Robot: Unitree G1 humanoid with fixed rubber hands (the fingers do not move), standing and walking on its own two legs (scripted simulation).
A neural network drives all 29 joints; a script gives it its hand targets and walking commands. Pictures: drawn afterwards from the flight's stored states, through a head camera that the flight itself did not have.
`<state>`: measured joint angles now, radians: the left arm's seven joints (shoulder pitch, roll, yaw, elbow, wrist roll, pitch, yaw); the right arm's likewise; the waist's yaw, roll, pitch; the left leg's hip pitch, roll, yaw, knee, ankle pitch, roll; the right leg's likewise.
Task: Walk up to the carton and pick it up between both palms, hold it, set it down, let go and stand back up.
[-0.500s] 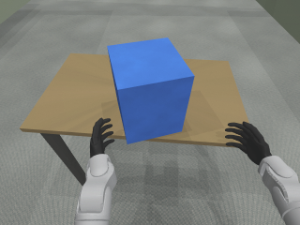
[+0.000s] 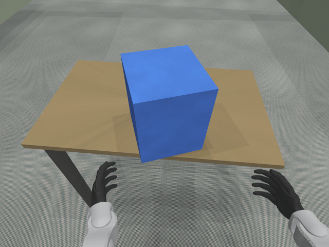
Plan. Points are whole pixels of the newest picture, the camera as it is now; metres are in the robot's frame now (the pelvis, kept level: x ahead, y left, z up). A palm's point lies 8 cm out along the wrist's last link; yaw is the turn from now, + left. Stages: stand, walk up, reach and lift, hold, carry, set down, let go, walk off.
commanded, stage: set down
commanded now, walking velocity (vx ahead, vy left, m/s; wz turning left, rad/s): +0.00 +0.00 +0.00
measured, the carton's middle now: (164, 105) +0.48 +0.06 +0.05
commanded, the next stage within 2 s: let go in 0.52 s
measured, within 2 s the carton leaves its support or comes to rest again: neither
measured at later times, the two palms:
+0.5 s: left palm (90, 212) +0.19 +0.22 -0.05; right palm (269, 218) +0.21 -0.21 -0.03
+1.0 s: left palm (82, 221) +0.18 +0.25 -0.07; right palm (255, 227) +0.19 -0.18 -0.06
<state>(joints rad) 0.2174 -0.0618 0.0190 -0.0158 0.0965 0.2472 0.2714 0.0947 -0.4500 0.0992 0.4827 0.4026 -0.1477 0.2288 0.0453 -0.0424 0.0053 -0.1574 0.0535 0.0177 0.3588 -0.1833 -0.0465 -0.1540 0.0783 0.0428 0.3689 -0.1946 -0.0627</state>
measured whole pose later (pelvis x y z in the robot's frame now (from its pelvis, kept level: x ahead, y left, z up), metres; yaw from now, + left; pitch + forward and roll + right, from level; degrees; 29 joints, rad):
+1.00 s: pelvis +0.02 +0.04 +0.00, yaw +1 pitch -3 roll -1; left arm 0.22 0.13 0.01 0.44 0.03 0.10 0.08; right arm 0.17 -0.22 0.02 0.67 0.08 -0.20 0.08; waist 0.02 -0.03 0.05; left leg -0.12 0.01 0.01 0.40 -0.24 0.00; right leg -0.08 0.03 0.03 0.35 -0.23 -0.01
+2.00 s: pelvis +0.00 +0.03 -0.01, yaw +3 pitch -2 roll -1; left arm 0.29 0.13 0.07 1.13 0.03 0.00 0.02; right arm 0.43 -0.09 -0.05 1.01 -0.04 0.00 -0.04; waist 0.00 -0.03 0.00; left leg -0.23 0.01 -0.03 0.53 -0.26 0.01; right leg -0.17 0.03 0.00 0.47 -0.26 -0.01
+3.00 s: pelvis -0.02 +0.03 -0.01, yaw +4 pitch -1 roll -1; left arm 0.29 0.11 0.03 1.16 0.02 0.00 0.04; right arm 0.34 -0.07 -0.04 1.11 -0.03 0.01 -0.04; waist 0.00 -0.03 0.03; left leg -0.24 -0.01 -0.05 0.48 -0.21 0.00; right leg -0.20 0.02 0.00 0.45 -0.23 -0.01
